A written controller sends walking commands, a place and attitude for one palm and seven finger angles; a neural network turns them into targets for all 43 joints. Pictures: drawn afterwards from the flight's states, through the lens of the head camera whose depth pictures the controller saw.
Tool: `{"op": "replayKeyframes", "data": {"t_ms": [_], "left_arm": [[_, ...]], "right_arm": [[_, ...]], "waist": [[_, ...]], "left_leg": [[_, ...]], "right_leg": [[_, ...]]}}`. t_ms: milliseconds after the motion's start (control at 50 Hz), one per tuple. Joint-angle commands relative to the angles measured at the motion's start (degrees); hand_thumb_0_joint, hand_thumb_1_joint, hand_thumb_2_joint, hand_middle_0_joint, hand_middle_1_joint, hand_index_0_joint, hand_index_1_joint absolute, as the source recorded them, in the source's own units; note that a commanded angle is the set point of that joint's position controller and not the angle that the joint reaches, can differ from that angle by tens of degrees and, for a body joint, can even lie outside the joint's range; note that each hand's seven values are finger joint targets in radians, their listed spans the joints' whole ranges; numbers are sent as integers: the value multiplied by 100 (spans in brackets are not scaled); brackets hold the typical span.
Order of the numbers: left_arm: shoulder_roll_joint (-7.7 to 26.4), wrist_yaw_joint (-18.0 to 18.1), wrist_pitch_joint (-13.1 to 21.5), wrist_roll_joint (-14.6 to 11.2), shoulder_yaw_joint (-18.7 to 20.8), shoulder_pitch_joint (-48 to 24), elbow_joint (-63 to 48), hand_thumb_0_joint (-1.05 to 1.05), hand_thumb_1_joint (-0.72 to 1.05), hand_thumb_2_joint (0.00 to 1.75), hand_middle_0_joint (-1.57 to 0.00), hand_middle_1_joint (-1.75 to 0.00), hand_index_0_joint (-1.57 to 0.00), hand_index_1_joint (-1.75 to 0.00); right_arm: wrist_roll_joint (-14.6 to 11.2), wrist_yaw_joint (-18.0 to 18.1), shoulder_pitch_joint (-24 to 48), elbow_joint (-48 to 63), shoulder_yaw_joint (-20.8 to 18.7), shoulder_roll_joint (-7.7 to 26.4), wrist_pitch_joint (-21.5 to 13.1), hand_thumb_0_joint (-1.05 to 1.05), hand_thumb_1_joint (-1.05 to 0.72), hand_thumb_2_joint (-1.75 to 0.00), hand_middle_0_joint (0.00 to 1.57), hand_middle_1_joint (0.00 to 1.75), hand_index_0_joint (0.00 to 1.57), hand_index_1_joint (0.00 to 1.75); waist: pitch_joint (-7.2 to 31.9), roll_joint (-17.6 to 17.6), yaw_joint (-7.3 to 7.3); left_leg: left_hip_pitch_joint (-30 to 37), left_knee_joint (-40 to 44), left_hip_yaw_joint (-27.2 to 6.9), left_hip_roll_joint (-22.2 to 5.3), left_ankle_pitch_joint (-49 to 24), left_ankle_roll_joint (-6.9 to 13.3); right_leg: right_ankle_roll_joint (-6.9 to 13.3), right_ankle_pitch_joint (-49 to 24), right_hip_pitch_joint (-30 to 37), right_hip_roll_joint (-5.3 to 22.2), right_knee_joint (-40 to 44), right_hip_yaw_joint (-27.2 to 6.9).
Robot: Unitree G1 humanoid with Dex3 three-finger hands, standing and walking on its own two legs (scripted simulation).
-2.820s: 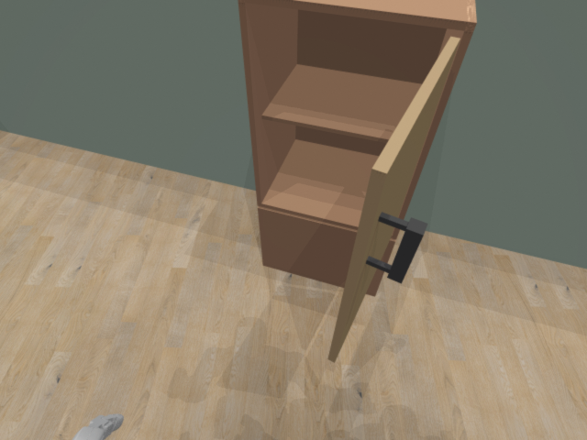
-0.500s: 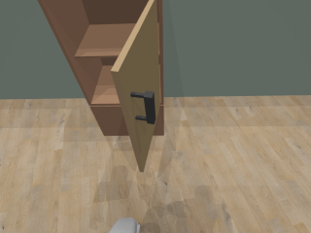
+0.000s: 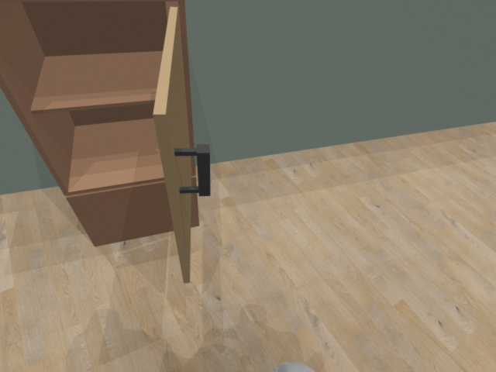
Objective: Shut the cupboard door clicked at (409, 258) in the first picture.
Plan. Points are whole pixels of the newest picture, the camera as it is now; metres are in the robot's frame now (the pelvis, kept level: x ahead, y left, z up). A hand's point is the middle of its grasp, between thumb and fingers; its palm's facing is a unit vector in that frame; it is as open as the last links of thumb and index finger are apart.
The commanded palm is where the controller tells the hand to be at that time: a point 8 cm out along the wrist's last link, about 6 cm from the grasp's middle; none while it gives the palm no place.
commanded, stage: walk around to get in front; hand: left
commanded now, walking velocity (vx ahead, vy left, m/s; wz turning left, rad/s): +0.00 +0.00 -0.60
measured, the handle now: (193, 172) +0.46 +0.16 +0.04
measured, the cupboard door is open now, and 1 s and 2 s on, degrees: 80 80 80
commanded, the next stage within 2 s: none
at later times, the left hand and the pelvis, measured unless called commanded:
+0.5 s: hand out of the picture +0.13 +0.10 -0.15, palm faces -0.31 -0.92 -0.25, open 7.4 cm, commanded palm none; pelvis -0.03 -0.05 +0.00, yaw -19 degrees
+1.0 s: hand out of the picture +0.15 +0.15 -0.18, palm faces -0.53 -0.83 -0.19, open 7.4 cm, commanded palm none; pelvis -0.02 +0.01 +0.00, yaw -36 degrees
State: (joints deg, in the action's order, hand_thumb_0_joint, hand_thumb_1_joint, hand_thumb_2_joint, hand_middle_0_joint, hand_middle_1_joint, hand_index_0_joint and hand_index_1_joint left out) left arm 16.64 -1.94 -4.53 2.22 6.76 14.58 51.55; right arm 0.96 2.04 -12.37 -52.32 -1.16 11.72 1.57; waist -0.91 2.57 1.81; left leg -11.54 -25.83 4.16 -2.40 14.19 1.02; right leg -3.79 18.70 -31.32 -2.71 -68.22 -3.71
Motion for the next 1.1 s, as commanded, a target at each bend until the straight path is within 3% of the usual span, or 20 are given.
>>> {"op": "replayKeyframes", "data": {"t_ms": [0, 100, 160, 200, 220, 240, 260, 280, 300, 380, 480, 600, 660, 680, 720, 740, 780, 840, 960, 1080], "left_arm": [[146, -48, 134, -72, -21, -333, -426, 0, 90, 90, -20, -30, -20, -30], [33, -66, 137, -104, -116, -713, -500, 0, 90, 90, -20, -30, -20, -30], [16, -45, 189, -120, -148, -649, -462, 0, 90, 90, -20, -30, -20, -30], [77, -20, 255, -125, -121, -307, -363, 0, 90, 90, -20, -30, -20, -30], [315, 9, 325, -108, -76, -29, -259, 0, 90, 90, -20, -30, -20, -30], [984, 99, 422, -54, 31, 252, -170, 0, 90, 90, -20, -30, -20, -30], [1323, 200, 399, -103, 95, 430, -137, 0, 90, 90, -20, -30, -20, -30], [1167, 268, 360, -131, 91, 470, -143, 0, 90, 90, -20, -30, -20, -30], [978, 312, 365, -103, 105, 243, -171, 0, 90, 90, -20, -30, -20, -30], [620, 281, 392, -135, -38, -302, -313, 0, 90, 90, -20, -30, -20, -30], [716, 247, 387, -103, -21, -266, -360, 0, 90, 90, -20, -30, -20, -30], [806, 273, 324, -62, 42, -287, -451, 0, 90, 90, -20, -30, -20, -30], [761, 276, 281, -89, 47, -621, -508, 0, 90, 90, -20, -30, -20, -30], [628, 267, 259, -134, 21, -667, -562, 0, 90, 90, -20, -30, -20, -30], [94, 169, 223, -173, -63, -358, -714, 0, 90, 90, -20, -30, -20, -30], [291, 160, 198, -98, 2, -326, -645, 0, 90, 90, -20, -30, -20, -30], [428, 81, 137, -17, 104, -121, -414, 0, 90, 90, -20, -30, -20, -30], [177, -15, 124, -47, 54, -111, -362, 0, 90, 90, -20, -30, -20, -30], [-5, -34, 104, -96, -38, -563, -459, 0, 90, 90, -20, -30, -20, -30], [-145, -22, 181, -104, -122, -740, -502, 0, 90, 90, -20, -30, -20, -30]], "right_arm": [[39, 74, -207, 407, -310, 997, -259, 0, -90, -90, 20, 30, 20, 30], [61, 31, -511, 228, -411, 1195, -234, 0, -90, -90, 20, 30, 20, 30], [66, -10, -477, 172, -483, 1306, -206, 0, -90, -90, 20, 30, 20, 30], [41, -36, -382, 178, -508, 1300, -184, 0, -90, -90, 20, 30, 20, 30], [1, -63, -429, 178, -490, 1194, -164, 0, -90, -90, 20, 30, 20, 30], [-34, -104, -501, 313, -382, 757, -134, 0, -90, -90, 20, 30, 20, 30], [22, -94, -95, 582, -301, 558, -88, 0, -90, -90, 20, 30, 20, 30], [3, -32, -5, 610, -320, 671, -34, 0, -90, -90, 20, 30, 20, 30], [12, -21, 176, 597, -293, 605, -40, 0, -90, -90, 20, 30, 20, 30], [17, -53, 63, 308, -355, 638, 11, 0, -90, -90, 20, 30, 20, 30], [28, -62, 132, 354, -384, 639, 42, 0, -90, -90, 20, 30, 20, 30], [-51, -12, 356, 561, -341, 616, -69, 0, -90, -90, 20, 30, 20, 30], [-95, 34, -229, 464, -340, 602, -120, 0, -90, -90, 20, 30, 20, 30], [-92, 62, -496, 371, -335, 688, -176, 0, -90, -90, 20, 30, 20, 30], [-14, 69, -428, 473, -447, 1546, -211, 0, -90, -90, 20, 30, 20, 30], [28, 55, -262, 606, -412, 1506, -173, 0, -90, -90, 20, 30, 20, 30], [40, 90, 399, 742, -284, 1013, -227, 0, -90, -90, 20, 30, 20, 30], [51, 84, 247, 686, -263, 898, -247, 0, -90, -90, 20, 30, 20, 30], [33, 49, -378, 395, -373, 957, -224, 0, -90, -90, 20, 30, 20, 30], [76, -34, -456, 200, -501, 1144, -171, 0, -90, -90, 20, 30, 20, 30]], "waist": [[-178, -1130, -270], [34, -1502, -471], [285, -1594, -446], [547, -1405, -230], [743, -891, -75], [876, 912, 66], [765, 1699, 192], [820, 1061, 214], [626, 1180, 138], [278, 453, -146], [169, 534, -133], [370, 632, -51], [488, 683, -378], [612, 380, -490], [491, -2174, -345], [305, -1655, -367], [12, -1319, -62], [24, -1156, -102], [160, -1227, -418], [270, -1492, -502]], "left_leg": [[571, 929, -772, -1360, -939, 668], [652, 665, -406, -1672, -1775, 741], [649, 241, -176, -1765, -2318, 633], [405, -359, 205, -1704, -2181, 298], [-101, -1109, 486, -1519, -1637, -65], [-1566, -2264, 801, -946, 595, -465], [-2373, -3346, 366, -458, 2136, -613], [-2369, -3768, -230, -550, 1864, -515], [-2696, -3789, -340, -596, 1644, -510], [-2097, -3715, -234, -512, 786, -659], [-1961, -3411, -243, -318, 594, -706], [-1275, -2045, -239, -59, 1004, -586], [-249, -596, -220, 40, 377, -480], [458, 234, -267, -54, -159, -425], [1101, 1137, -2382, -2368, -1058, 336], [268, 1127, -2378, -2619, -650, 678], [-249, 1237, -1488, -1948, -326, 441], [125, 928, -512, -1389, -1172, 375], [906, 705, -214, -1781, -1825, 662], [692, 296, 217, -1967, -2146, 588]], "right_leg": [[-124, 250, -490, 333, 466, 288], [-50, 689, 369, 463, 1951, 686], [72, 663, 904, 332, 2671, 878], [186, -176, 1699, 306, 3746, 914], [282, -993, 2602, 488, 4572, 691], [696, -2329, 3664, 1803, 5005, -913], [1184, -4110, 3355, 2644, 4839, -2084], [1467, -3882, 3280, 2582, 4704, -1585], [1401, -3954, 3342, 2165, 4684, -1381], [1280, -3749, 2544, 1560, 4587, -875], [1314, -2624, 2220, 1389, 4802, -1287], [1470, -2969, 2145, 1406, 4521, -1943], [1174, -2963, 1680, 1203, 4122, -2041], [927, -2575, 1316, 829, 3739, -1817], [205, 1401, -380, -321, 1601, -236], [151, 1478, -97, 0, 563, -231], [42, 714, -20, 179, -100, -157], [-37, 192, -136, 255, -315, 125], [-129, 539, -142, 540, 844, 518], [32, 701, 774, 444, 2428, 947]]}}
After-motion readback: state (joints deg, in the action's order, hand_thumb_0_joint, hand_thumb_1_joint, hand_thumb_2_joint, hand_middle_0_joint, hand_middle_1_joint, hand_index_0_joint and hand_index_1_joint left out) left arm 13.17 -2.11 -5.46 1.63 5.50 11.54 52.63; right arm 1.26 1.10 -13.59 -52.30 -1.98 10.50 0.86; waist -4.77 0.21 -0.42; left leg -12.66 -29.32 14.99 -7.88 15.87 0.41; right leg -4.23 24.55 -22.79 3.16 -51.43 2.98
